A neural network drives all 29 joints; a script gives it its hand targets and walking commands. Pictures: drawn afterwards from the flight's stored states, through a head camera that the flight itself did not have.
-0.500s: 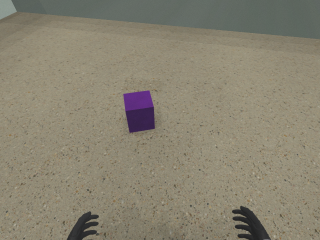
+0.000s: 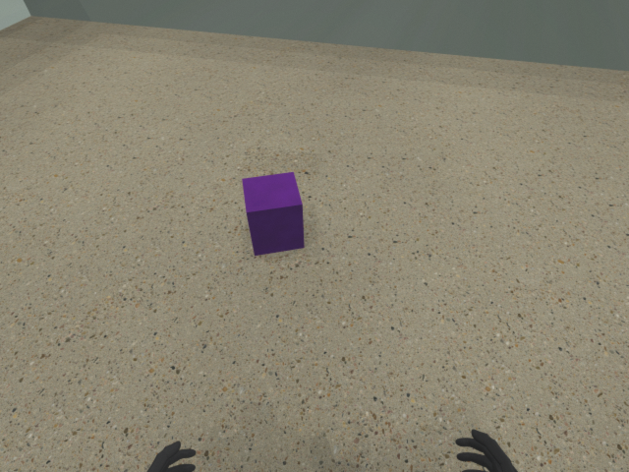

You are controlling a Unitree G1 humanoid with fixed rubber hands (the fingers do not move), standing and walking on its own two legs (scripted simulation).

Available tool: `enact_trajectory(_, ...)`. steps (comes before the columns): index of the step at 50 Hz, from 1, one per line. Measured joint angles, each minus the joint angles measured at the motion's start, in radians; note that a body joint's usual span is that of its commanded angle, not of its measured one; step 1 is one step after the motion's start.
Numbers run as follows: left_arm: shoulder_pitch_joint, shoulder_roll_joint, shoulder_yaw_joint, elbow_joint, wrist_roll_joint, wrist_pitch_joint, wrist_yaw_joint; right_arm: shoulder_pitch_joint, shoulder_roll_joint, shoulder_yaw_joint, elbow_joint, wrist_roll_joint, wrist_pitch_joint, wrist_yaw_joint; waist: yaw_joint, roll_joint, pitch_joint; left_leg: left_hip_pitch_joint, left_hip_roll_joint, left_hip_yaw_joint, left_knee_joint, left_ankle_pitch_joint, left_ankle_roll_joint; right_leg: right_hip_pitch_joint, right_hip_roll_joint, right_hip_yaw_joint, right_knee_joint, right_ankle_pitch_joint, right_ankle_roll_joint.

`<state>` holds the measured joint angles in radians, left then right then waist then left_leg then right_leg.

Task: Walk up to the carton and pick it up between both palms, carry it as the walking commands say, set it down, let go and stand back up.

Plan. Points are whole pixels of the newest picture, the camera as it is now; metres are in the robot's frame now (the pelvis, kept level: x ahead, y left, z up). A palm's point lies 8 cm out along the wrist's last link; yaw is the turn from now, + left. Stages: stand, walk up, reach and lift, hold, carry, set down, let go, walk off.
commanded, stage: stand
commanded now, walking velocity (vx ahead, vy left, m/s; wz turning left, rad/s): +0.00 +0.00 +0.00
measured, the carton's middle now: (273, 214) +1.19 +0.16 -0.63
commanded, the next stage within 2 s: walk up in 1.22 s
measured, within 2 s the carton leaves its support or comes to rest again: neither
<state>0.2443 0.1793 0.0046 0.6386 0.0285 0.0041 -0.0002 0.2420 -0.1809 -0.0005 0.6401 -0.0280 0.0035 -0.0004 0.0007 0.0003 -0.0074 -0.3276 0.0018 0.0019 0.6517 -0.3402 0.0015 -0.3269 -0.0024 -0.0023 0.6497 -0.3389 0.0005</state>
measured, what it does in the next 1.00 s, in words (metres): stands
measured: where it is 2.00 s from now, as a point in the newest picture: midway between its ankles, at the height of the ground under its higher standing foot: outside the picture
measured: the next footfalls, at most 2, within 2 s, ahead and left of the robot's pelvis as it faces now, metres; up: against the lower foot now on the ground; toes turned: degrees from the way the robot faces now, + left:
none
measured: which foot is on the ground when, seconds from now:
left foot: down 0.00-1.00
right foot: down 0.00-1.00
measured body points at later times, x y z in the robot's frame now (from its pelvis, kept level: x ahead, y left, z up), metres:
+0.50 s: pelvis +0.00 +0.00 +0.00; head +0.01 +0.00 +0.45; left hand +0.13 +0.23 -0.11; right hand +0.13 -0.23 -0.11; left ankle +0.00 +0.12 -0.72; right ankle +0.00 -0.12 -0.72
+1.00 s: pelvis +0.00 +0.00 +0.01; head +0.01 +0.00 +0.46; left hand +0.11 +0.23 -0.12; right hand +0.11 -0.23 -0.12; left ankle +0.00 +0.12 -0.72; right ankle +0.00 -0.12 -0.72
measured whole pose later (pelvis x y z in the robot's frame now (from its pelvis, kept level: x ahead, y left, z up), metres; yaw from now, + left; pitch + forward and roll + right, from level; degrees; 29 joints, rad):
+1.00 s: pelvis +0.00 +0.00 +0.01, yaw +0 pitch +0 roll +0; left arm 0.27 0.17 0.03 0.73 0.02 0.00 0.01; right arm 0.26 -0.17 -0.03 0.73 -0.02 0.00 -0.01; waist 0.00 0.00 0.01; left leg -0.28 0.00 0.00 0.59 -0.31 0.00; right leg -0.28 0.00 0.00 0.59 -0.31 0.00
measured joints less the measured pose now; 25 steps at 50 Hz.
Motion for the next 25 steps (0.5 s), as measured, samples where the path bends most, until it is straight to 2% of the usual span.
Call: enact_trajectory(25,0.007,-0.005,0.012,0.032,-0.001,0.0,0.004,0.008,0.005,-0.014,0.032,0.001,-0.001,-0.003,0.0,0.0,0.005,0.017,-0.001,0.0,-0.026,0.013,0.001,0.017,0.0,0.003,-0.025,0.013,0.001)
